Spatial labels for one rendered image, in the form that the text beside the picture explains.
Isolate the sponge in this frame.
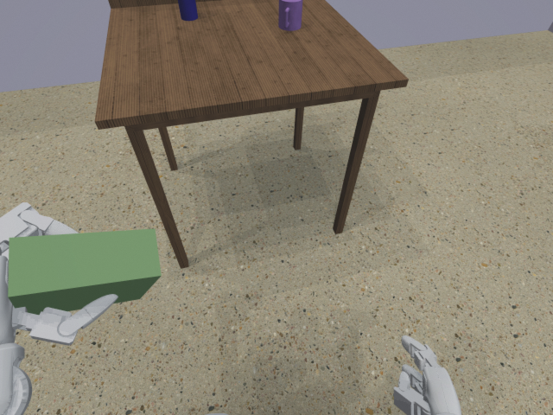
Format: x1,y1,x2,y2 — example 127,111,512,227
8,228,162,315

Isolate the left robot hand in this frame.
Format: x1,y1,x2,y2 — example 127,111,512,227
0,202,118,346

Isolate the right robot hand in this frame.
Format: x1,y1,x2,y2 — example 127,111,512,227
394,335,461,415

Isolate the table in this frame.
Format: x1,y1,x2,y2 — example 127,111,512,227
95,0,409,269

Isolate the robot left forearm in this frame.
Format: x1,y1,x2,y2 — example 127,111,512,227
0,343,32,415

